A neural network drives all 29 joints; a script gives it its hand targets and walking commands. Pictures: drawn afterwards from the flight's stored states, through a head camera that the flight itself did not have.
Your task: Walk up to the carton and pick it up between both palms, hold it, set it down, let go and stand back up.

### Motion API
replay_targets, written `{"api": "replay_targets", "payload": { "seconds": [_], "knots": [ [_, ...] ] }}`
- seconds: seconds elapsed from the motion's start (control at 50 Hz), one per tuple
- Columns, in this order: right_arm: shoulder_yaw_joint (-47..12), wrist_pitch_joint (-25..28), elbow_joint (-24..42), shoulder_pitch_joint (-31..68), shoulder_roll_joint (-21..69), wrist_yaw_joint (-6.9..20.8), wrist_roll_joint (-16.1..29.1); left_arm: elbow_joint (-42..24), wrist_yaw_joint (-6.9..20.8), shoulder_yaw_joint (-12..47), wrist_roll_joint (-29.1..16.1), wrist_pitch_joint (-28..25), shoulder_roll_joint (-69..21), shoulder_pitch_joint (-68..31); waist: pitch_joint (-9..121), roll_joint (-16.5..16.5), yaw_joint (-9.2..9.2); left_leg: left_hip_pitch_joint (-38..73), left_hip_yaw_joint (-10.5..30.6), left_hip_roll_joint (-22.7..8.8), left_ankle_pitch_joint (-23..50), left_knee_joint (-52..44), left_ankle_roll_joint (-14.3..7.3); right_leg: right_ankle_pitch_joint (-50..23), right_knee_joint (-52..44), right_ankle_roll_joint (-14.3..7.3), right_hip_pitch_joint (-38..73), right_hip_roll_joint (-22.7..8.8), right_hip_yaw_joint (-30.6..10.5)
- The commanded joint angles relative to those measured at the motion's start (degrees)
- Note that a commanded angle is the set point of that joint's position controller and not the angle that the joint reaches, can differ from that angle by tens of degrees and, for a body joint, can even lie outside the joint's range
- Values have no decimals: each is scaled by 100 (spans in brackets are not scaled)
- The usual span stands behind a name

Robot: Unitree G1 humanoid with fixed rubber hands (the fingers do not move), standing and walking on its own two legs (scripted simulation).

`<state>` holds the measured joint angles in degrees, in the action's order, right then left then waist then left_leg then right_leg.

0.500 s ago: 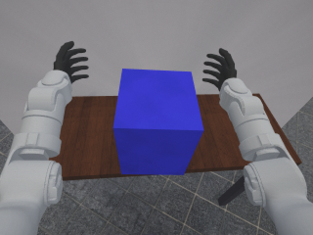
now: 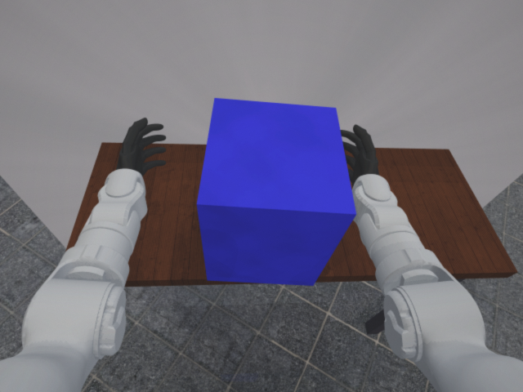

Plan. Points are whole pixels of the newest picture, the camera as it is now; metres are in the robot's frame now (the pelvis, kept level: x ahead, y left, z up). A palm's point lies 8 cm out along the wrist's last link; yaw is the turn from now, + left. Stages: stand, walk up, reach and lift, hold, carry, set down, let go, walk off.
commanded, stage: reach and lift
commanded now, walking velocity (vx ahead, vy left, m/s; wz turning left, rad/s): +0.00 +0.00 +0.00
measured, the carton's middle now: (267, 199) +0.43 +0.01 +0.02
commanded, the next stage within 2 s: none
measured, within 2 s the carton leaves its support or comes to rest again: neither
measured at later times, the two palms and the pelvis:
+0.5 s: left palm (155, 180) +0.43 +0.20 +0.04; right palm (355, 189) +0.44 -0.14 +0.05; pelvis -0.01 +0.00 -0.02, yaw +0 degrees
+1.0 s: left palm (178, 184) +0.42 +0.16 +0.04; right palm (353, 200) +0.42 -0.13 +0.05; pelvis +0.02 +0.00 +0.00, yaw -2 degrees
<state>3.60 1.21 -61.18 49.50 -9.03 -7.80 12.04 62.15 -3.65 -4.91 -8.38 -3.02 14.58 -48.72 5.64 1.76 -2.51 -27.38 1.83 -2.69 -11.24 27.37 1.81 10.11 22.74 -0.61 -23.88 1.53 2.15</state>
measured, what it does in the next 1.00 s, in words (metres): stands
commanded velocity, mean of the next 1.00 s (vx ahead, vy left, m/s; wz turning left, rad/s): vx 0.00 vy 0.00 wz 0.00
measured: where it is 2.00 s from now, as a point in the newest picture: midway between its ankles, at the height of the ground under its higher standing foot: outside the picture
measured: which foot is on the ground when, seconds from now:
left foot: down 0.00-1.00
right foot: down 0.00-1.00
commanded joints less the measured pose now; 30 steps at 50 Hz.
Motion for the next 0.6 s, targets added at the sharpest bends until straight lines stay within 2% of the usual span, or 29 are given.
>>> {"api": "replay_targets", "payload": {
  "seconds": [0.0, 0.04, 0.06, 0.08, 0.1, 0.12, 0.14, 0.22, 0.24, 0.28, 0.34, 0.42, 0.44, 0.46, 0.48, 0.54, 0.58],
  "knots": [
    [43, 507, 434, 2688, -758, 91, -48, -147, -5, -10, -82, -708, 653, -2927, 3984, -487, 9, 1337, -412, 245, 2364, 251, 287, -1313, 124, 104, 1062, 23, -32],
    [-30, 684, 293, 2721, -680, 108, -20, 312, 21, 61, -172, -1010, 686, -2966, 4037, -366, -8, 942, -428, 237, 2144, 273, 214, -1272, 252, 121, 1017, -62, -98],
    [-56, 775, 176, 2681, -613, 127, 11, 470, 34, 134, -201, -1160, 656, -2981, 4050, -436, -15, 777, -425, 229, 2141, 284, 217, -1298, 306, 125, 1006, -91, -120],
    [-149, 868, 227, 2795, -637, 145, 49, 568, 41, 126, -237, -1282, 696, -3041, 4095, -323, -48, 671, -449, 242, 2158, 337, 207, -1369, 379, 158, 1000, -91, -115],
    [-153, 958, 206, 2804, -653, 152, 40, 661, 32, 137, -245, -1400, 733, -3091, 4207, -354, -43, 574, -472, 248, 2210, 386, 207, -1547, 454, 161, 1028, -127, -154],
    [-194, 1010, 10, 2808, -640, 154, 88, 798, 32, 198, -301, -1474, 675, -3097, 4192, -305, -22, 509, -460, 244, 2284, 422, 214, -1684, 532, 155, 1036, -107, -119],
    [-208, 1092, 59, 2789, -716, 158, 164, 755, 23, 209, -299, -1555, 711, -3101, 4423, -438, -9, 574, -443, 229, 2350, 494, 267, -1688, 588, 139, 1004, -104, -98],
    [-379, 1198, -113, 2844, -764, 151, 279, 888, 21, 263, -375, -1698, 705, -3175, 4547, -430, 15, 497, -439, 237, 2400, 631, 277, -1742, 728, 117, 860, -113, -118],
    [-451, 1197, -132, 2867, -759, 155, 330, 908, 24, 297, -419, -1706, 679, -3168, 4637, -333, 28, 490, -470, 227, 2279, 617, 268, -1670, 731, 130, 831, -94, -91],
    [-482, 1207, -117, 2955, -704, 179, 420, 873, 5, 338, -464, -1740, 676, -3285, 4740, -325, 3, 377, -485, 220, 2138, 601, 240, -1454, 755, 118, 685, -99, -101],
    [-415, 1271, -128, 2894, -786, 174, 346, 919, -13, 379, -379, -1727, 525, -3147, 4710, -449, 49, 587, -448, 205, 2350, 726, 305, -1462, 762, 96, 406, -60, -38],
    [-318, 1351, 150, 2966, -548, 174, 224, 551, -32, 312, -331, -1809, 376, -3314, 5109, -557, -10, 680, -475, 216, 2548, 859, 337, -1563, 820, 67, 259, -42, -16],
    [-31, 1390, 135, 3268, -383, 243, 29, 140, -83, 520, -475, -1925, -419, -3648, 5227, -895, 221, 1010, -366, 117, 2513, 862, 518, -1268, 759, 15, -610, 61, 142],
    [-20, 1375, 6, 3160, -236, 309, -121, 254, -81, 413, -369, -1918, -529, -3533, 5167, -861, 117, 1322, -382, 124, 2505, 953, 506, -1004, 636, -70, -693, 73, 148],
    [41, 1336, -6, 3184, -140, 336, -269, 443, -77, 281, -229, -1926, -565, -3490, 5016, -761, 155, 1384, -355, 110, 2483, 975, 460, -984, 626, -86, -672, 57, 141],
    [335, 1322, 24, 3000, 507, 345, -858, 711, 21, -429, 525, -1935, -771, -3214, 4533, -260, 4, 795, -435, 194, 2164, 764, 189, -1005, 622, 70, 8, -58, 24],
    [540, 1390, 260, 2955, 1449, 422, -1516, 525, 115, -941, 1207, -1911, -1219, -3214, 4489, -133, -184, 528, -577, 259, 2083, 537, 63, -1339, 633, 193, 784, -120, -27]
  ]
}}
